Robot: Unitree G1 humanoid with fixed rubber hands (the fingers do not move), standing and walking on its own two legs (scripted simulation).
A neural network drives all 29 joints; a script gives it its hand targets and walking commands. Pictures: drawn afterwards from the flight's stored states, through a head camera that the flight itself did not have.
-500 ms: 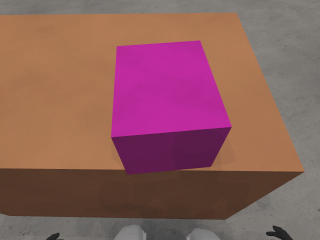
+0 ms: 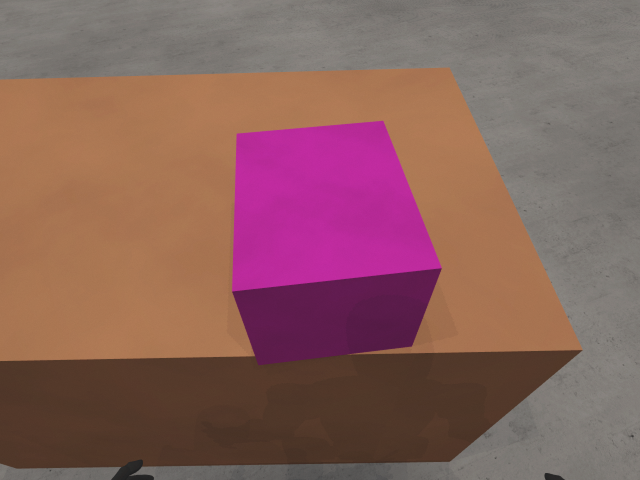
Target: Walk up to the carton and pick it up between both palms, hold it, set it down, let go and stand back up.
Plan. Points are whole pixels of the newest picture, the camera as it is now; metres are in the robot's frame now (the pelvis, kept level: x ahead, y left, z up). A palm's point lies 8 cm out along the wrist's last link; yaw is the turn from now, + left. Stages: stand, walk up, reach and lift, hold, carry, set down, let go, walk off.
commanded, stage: walk up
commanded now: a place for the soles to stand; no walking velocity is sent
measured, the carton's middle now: (323, 238) +0.40 +0.02 +0.06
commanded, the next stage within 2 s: stand in 0.84 s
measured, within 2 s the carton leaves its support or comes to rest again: neither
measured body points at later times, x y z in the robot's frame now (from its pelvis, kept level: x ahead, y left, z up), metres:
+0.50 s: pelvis -0.02 +0.02 +0.01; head -0.01 +0.02 +0.46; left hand +0.05 +0.32 -0.12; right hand +0.07 -0.28 -0.13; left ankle +0.02 +0.13 -0.74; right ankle +0.01 -0.12 -0.74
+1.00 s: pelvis +0.00 +0.02 +0.01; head +0.02 +0.01 +0.46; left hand +0.05 +0.32 -0.13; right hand +0.09 -0.28 -0.13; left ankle +0.02 +0.14 -0.74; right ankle +0.01 -0.12 -0.74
